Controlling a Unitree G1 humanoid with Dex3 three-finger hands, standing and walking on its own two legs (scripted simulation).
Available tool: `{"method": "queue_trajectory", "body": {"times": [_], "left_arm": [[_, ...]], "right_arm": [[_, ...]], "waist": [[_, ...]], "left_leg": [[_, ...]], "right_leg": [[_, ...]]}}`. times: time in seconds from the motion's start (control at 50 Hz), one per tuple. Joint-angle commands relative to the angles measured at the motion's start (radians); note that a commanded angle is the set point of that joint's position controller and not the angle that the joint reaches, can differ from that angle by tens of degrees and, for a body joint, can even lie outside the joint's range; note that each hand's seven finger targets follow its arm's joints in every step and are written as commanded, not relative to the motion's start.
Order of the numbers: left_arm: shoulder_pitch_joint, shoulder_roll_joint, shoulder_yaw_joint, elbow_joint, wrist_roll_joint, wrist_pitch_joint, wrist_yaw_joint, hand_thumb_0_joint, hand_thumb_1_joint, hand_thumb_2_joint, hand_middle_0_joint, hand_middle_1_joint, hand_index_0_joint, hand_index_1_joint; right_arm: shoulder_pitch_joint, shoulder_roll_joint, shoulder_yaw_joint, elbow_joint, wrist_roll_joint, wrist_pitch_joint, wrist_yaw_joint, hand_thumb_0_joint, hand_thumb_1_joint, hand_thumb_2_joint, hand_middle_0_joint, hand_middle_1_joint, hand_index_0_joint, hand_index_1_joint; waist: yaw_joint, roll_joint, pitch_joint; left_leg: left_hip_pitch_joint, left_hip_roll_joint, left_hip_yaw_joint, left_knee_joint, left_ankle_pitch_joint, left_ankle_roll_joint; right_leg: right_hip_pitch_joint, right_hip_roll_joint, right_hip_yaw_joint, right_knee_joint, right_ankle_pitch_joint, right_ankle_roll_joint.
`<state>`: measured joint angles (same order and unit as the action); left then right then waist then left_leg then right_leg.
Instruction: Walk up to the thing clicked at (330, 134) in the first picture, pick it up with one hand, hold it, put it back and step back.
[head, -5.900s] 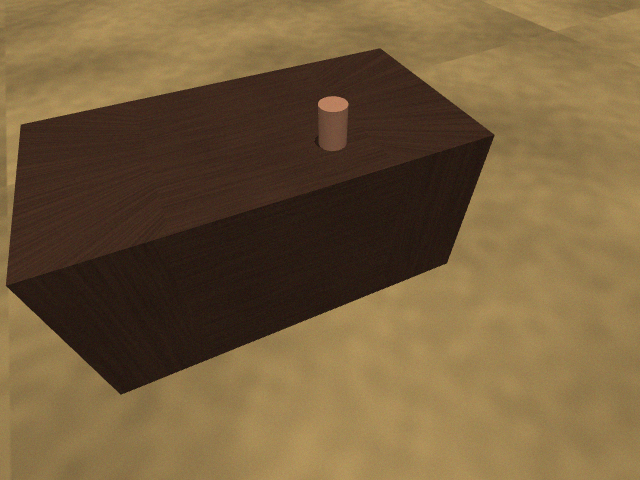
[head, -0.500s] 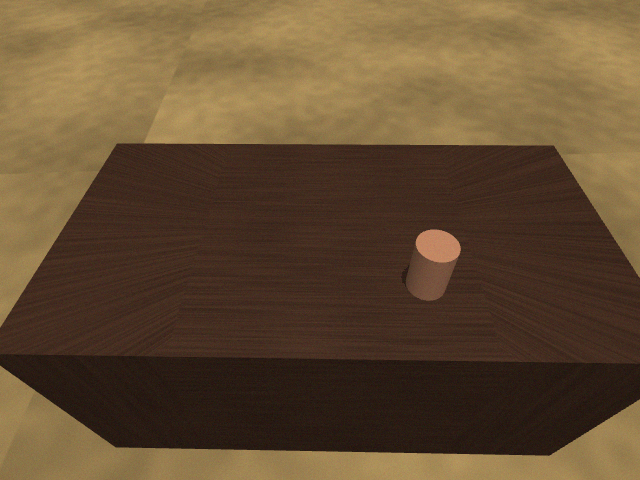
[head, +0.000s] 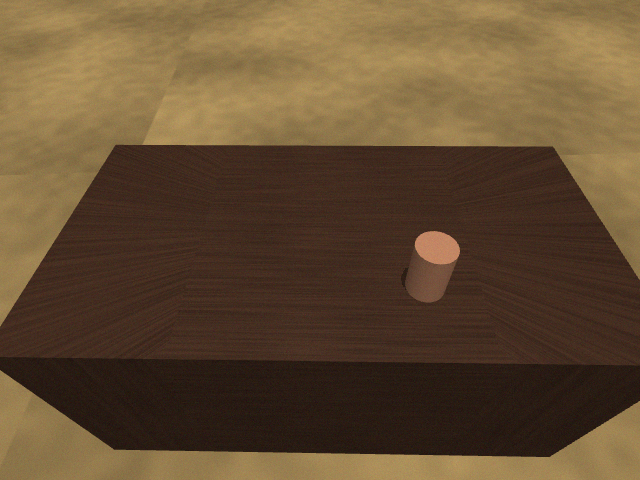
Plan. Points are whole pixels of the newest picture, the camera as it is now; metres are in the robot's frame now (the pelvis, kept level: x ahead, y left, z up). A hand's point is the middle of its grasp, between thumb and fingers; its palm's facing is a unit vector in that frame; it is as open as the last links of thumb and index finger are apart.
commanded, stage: stand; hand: right
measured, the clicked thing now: (430, 267) +0.52 -0.20 -0.12
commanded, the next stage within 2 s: go down in 0.76 s
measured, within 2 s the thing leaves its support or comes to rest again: neither
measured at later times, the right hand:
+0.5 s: hand out of the picture +0.09 -0.25 -0.16, palm faces -0.03 +0.94 -0.33, open 7.4 cm
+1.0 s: hand out of the picture +0.12 -0.24 -0.15, palm faces +0.05 +0.95 -0.31, open 8.7 cm
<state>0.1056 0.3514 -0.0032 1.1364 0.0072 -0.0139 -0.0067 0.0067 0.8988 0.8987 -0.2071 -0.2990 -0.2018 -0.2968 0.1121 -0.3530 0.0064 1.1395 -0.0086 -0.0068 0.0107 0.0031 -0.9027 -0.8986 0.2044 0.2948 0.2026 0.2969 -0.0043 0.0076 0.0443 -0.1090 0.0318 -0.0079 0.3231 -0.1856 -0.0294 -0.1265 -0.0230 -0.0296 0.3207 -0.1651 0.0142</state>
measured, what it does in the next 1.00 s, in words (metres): stands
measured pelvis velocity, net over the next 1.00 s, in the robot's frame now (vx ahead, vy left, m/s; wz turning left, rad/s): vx -0.01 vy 0.00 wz -0.01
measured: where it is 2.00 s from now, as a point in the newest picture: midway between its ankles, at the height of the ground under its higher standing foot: outside the picture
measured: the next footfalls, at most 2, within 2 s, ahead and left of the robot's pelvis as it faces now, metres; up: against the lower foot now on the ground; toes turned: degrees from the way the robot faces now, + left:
none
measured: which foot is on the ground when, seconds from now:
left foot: down 0.00-1.00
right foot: down 0.00-1.00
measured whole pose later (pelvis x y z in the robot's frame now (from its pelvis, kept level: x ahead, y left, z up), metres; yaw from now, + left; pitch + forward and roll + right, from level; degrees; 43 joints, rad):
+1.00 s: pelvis -0.01 +0.00 -0.01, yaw -1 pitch +0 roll +0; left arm 0.08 0.33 0.05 0.94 -0.06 -0.08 0.02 0.01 0.75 0.75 -0.12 -0.19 -0.12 -0.19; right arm 0.05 -0.31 -0.03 0.98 0.04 0.00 -0.01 0.01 -0.76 -0.75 0.13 0.19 0.13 0.19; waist 0.00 -0.01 0.08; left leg -0.22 0.03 0.00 0.45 -0.23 -0.03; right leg -0.25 -0.02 -0.02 0.46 -0.21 0.01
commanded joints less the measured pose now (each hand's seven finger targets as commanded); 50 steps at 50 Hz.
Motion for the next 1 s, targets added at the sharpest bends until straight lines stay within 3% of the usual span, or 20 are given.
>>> {"method": "queue_trajectory", "body": {"times": [0.0,0.08,0.2,0.28,0.36,0.6,0.82,0.84,0.86,0.88,0.9,0.92,0.94,0.96,0.98], "left_arm": [[-0.038,0.217,0.041,-0.058,0.005,-0.017,0.012,0.0,0.9,0.9,-0.2,-0.3,-0.2,-0.301],[-0.032,0.22,0.043,-0.061,0.001,-0.02,0.012,0.0,0.9,0.9,-0.2,-0.3,-0.2,-0.301],[-0.03,0.221,0.043,-0.061,0.002,-0.018,0.013,0.0,0.9,0.9,-0.2,-0.3,-0.2,-0.301],[-0.035,0.213,0.043,-0.061,0.003,-0.015,0.014,0.0,0.9,0.9,-0.2,-0.3,-0.2,-0.301],[-0.029,0.216,0.042,-0.054,0.001,-0.015,0.014,0.0,0.9,0.9,-0.2,-0.3,-0.2,-0.301],[-0.031,0.221,0.045,-0.063,0.002,-0.018,0.015,0.0,0.9,0.9,-0.2,-0.3,-0.2,-0.301],[-0.028,0.218,0.047,-0.062,0.003,-0.017,0.014,0.0,0.9,0.9,-0.2,-0.3,-0.2,-0.301],[-0.029,0.22,0.047,-0.063,0.002,-0.018,0.015,0.0,0.82,0.82,-0.12,-0.22,-0.12,-0.221],[-0.379,0.041,0.031,-0.414,-0.082,-0.129,0.021,0.0,0.74,0.74,-0.04,-0.14,-0.04,-0.141],[-0.364,0.12,0.044,-0.475,-0.083,-0.153,0.035,0.0,0.66,0.66,-0.023,-0.06,-0.012,-0.061],[-0.256,0.177,0.081,-0.363,-0.083,-0.141,0.044,0.0,0.58,0.58,-0.018,-0.038,-0.006,-0.051],[-0.187,0.21,0.122,-0.317,-0.085,-0.127,0.043,0.0,0.5,0.5,-0.016,-0.036,-0.004,-0.05],[-0.109,0.189,0.136,-0.342,-0.085,-0.114,0.047,0.0,0.42,0.42,-0.022,-0.043,-0.014,-0.052],[-0.1,0.223,0.163,-0.403,-0.084,-0.117,0.062,0.0,0.346,0.34,-0.02,-0.041,-0.017,-0.044],[-0.131,0.202,0.143,-0.43,-0.081,-0.121,0.07,0.0,0.334,0.26,-0.015,-0.04,-0.013,-0.043]], "right_arm": [[-0.034,-0.214,-0.044,-0.059,0.0,-0.018,-0.013,0.0,-0.9,-0.9,0.2,0.3,0.2,0.3],[-0.037,-0.211,-0.044,-0.063,-0.002,-0.022,-0.014,0.0,-0.9,-0.9,0.2,0.3,0.2,0.3],[-0.037,-0.212,-0.043,-0.064,0.001,-0.024,-0.018,0.0,-0.9,-0.9,0.2,0.3,0.2,0.3],[-0.032,-0.214,-0.043,-0.062,0.0,-0.021,-0.02,0.0,-0.9,-0.9,0.2,0.3,0.2,0.3],[-0.031,-0.207,-0.04,-0.063,-0.001,-0.02,-0.019,0.0,-0.9,-0.9,0.2,0.3,0.2,0.3],[-0.034,-0.208,-0.041,-0.071,0.0,-0.022,-0.018,0.0,-0.9,-0.9,0.2,0.3,0.2,0.3],[-0.034,-0.213,-0.045,-0.074,0.002,-0.019,-0.019,0.0,-0.9,-0.9,0.2,0.3,0.2,0.3],[-0.037,-0.208,-0.044,-0.074,0.0,-0.019,-0.017,0.0,-0.82,-0.82,0.12,0.22,0.12,0.22],[-0.388,-0.023,-0.014,-0.425,0.067,-0.095,-0.03,0.0,-0.74,-0.74,0.04,0.14,0.04,0.14],[-0.351,-0.119,-0.044,-0.504,0.06,-0.104,-0.038,0.0,-0.66,-0.66,0.048,0.06,0.042,0.06],[-0.187,-0.135,-0.053,-0.297,0.057,-0.059,-0.044,0.0,-0.58,-0.58,0.045,0.059,0.042,0.059],[-0.16,-0.164,-0.085,-0.249,0.055,-0.029,-0.039,0.0,-0.5,-0.5,0.038,0.063,0.039,0.063],[-0.152,-0.17,-0.117,-0.215,0.053,0.0,-0.04,0.0,-0.42,-0.42,0.048,0.057,0.046,0.057],[-0.171,-0.206,-0.138,-0.24,0.044,0.016,-0.048,0.0,-0.34,-0.34,0.05,0.056,0.046,0.056],[-0.224,-0.222,-0.132,-0.295,0.037,0.026,-0.047,0.0,-0.26,-0.26,0.058,0.05,0.05,0.05]], "waist": [[0.002,-0.008,-0.051],[0.006,-0.003,-0.086],[0.005,-0.012,-0.103],[0.003,-0.001,-0.089],[0.004,-0.018,-0.056],[0.004,-0.013,-0.082],[0.006,-0.013,-0.066],[0.005,-0.011,-0.07],[0.014,-0.095,-0.062],[-0.008,-0.062,-0.095],[-0.024,-0.04,-0.059],[0.001,-0.017,-0.032],[0.015,0.019,-0.102],[0.033,0.019,-0.202],[0.024,0.009,-0.263]], "left_leg": [[-0.031,0.096,-0.074,-0.062,0.04,0.041],[-0.006,0.102,-0.072,-0.048,0.148,0.039],[0.026,0.108,-0.071,-0.04,0.206,0.038],[0.013,0.106,-0.064,-0.04,0.199,0.04],[-0.004,0.103,-0.067,-0.055,0.148,0.038],[0.021,0.105,-0.065,-0.051,0.192,0.041],[0.01,0.103,-0.064,-0.05,0.14,0.044],[0.012,0.102,-0.066,-0.054,0.134,0.042],[-0.119,-0.027,0.037,0.047,0.061,0.029],[-0.083,-0.037,0.046,0.048,0.008,0.031],[-0.109,-0.042,0.055,0.048,-0.037,0.033],[-0.15,-0.038,0.064,0.077,-0.04,0.025],[-0.149,-0.038,0.064,0.096,0.006,0.022],[-0.132,-0.033,0.06,0.106,0.05,0.021],[-0.127,-0.029,0.054,0.119,0.073,0.022]], "right_leg": [[0.016,-0.111,0.096,-0.066,0.034,-0.026],[0.049,-0.118,0.093,-0.043,0.145,-0.029],[0.056,-0.118,0.087,-0.032,0.192,-0.029],[0.064,-0.121,0.089,-0.032,0.207,-0.03],[0.04,-0.115,0.087,-0.046,0.142,-0.026],[0.055,-0.119,0.089,-0.04,0.19,-0.028],[0.052,-0.118,0.095,-0.053,0.156,-0.03],[0.047,-0.115,0.09,-0.052,0.147,-0.03],[-0.089,0.01,-0.011,0.047,0.046,-0.017],[-0.072,0.002,0.002,0.043,0.002,-0.013],[-0.103,0.005,0.005,0.044,-0.032,-0.016],[-0.124,0.014,0.0,0.073,-0.045,-0.017],[-0.117,0.017,0.003,0.105,-0.005,-0.023],[-0.083,0.014,0.009,0.12,0.043,-0.019],[-0.078,0.017,0.007,0.144,0.071,-0.019]]}}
